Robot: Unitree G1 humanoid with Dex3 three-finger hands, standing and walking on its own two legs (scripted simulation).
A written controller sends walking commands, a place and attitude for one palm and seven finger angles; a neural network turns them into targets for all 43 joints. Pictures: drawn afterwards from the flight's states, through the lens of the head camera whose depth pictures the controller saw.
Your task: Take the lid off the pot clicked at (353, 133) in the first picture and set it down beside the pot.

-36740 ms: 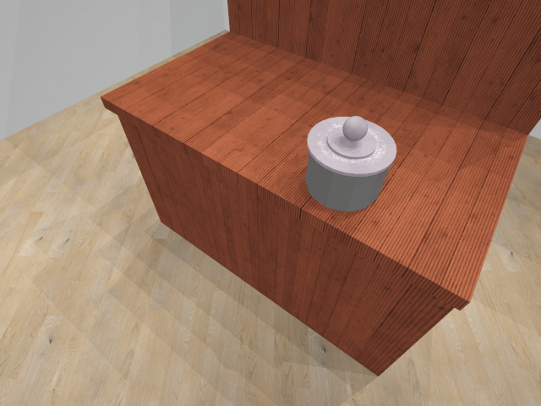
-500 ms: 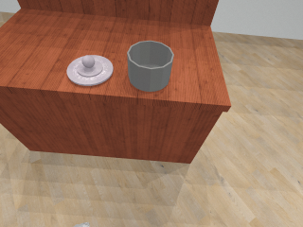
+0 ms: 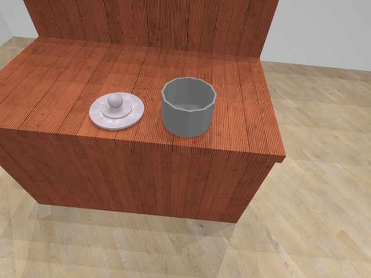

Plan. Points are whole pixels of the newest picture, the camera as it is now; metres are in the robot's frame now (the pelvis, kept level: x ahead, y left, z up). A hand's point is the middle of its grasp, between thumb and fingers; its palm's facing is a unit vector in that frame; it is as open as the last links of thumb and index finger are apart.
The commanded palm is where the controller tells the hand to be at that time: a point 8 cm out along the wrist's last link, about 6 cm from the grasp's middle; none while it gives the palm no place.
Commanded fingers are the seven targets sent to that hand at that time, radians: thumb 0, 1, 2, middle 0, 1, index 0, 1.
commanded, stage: stop stepping back and stand still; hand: left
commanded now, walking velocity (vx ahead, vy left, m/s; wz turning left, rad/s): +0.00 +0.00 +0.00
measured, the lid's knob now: (115, 100) +0.64 +0.27 -0.03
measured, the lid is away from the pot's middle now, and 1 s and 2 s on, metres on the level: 0.25 0.25 0.25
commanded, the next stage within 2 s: let the arm hang, fingers relaxed in 0.04 s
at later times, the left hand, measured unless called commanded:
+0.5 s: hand out of the picture +0.00 +0.17 -0.18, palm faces +0.04 -0.98 -0.18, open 7.2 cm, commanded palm none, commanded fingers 0.00 0.90 0.90 -0.20 -0.30 -0.20 -0.30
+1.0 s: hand out of the picture -0.03 +0.16 -0.18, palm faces +0.05 -0.99 -0.14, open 7.3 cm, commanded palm none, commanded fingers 0.00 0.90 0.90 -0.20 -0.30 -0.20 -0.30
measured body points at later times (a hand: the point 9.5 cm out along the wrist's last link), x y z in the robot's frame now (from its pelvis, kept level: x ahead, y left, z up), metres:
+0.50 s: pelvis -0.01 +0.00 +0.00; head +0.01 +0.02 +0.45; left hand +0.00 +0.22 -0.16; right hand -0.05 -0.20 -0.15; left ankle -0.08 +0.09 -0.73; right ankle -0.05 -0.13 -0.73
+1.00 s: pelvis -0.01 +0.00 +0.00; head +0.00 +0.02 +0.45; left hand -0.03 +0.21 -0.17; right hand -0.04 -0.20 -0.15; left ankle -0.08 +0.09 -0.73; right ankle -0.05 -0.13 -0.73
